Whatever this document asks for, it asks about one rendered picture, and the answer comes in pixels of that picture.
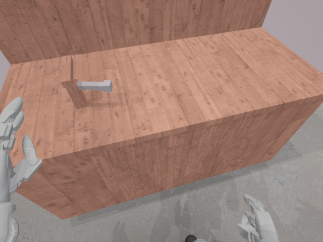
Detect left robot hand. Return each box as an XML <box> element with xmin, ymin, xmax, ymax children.
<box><xmin>0</xmin><ymin>97</ymin><xmax>42</xmax><ymax>203</ymax></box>

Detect counter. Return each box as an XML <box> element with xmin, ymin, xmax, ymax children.
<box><xmin>0</xmin><ymin>0</ymin><xmax>323</xmax><ymax>220</ymax></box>

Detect left robot forearm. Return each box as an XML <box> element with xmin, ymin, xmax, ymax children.
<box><xmin>0</xmin><ymin>202</ymin><xmax>19</xmax><ymax>242</ymax></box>

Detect tap lever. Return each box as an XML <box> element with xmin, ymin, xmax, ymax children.
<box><xmin>77</xmin><ymin>80</ymin><xmax>113</xmax><ymax>92</ymax></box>

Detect right robot hand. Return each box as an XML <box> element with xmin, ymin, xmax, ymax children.
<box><xmin>238</xmin><ymin>194</ymin><xmax>279</xmax><ymax>242</ymax></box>

